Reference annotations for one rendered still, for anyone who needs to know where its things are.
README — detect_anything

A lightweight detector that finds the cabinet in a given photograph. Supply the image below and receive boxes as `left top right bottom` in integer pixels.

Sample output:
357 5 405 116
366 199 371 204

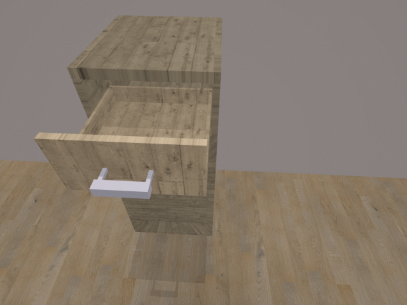
67 15 222 236

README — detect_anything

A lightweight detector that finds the drawer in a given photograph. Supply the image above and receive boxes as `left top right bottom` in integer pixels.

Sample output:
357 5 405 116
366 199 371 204
34 85 212 196

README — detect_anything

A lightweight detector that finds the handle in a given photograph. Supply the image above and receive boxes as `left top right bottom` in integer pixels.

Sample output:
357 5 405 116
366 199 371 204
89 168 154 199

